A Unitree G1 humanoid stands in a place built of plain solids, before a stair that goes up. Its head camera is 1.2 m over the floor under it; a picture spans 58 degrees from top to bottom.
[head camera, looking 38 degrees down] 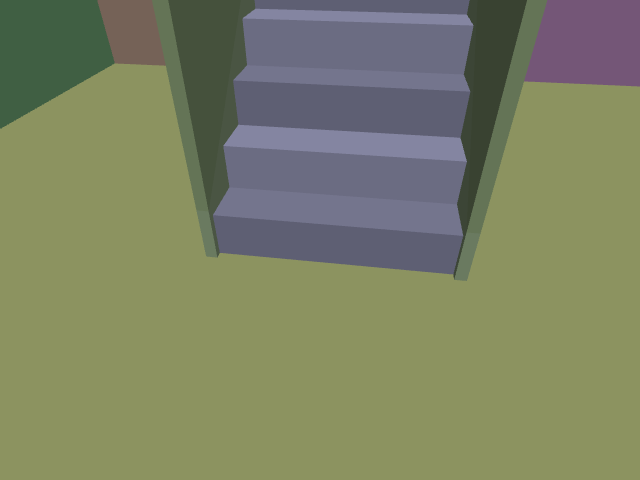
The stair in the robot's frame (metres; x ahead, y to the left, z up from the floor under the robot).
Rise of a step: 0.20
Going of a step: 0.22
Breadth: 0.99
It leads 8 degrees to the right of straight ahead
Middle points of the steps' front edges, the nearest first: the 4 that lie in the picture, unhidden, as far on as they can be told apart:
1.37 -0.05 0.20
1.59 -0.09 0.40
1.81 -0.12 0.60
2.03 -0.15 0.80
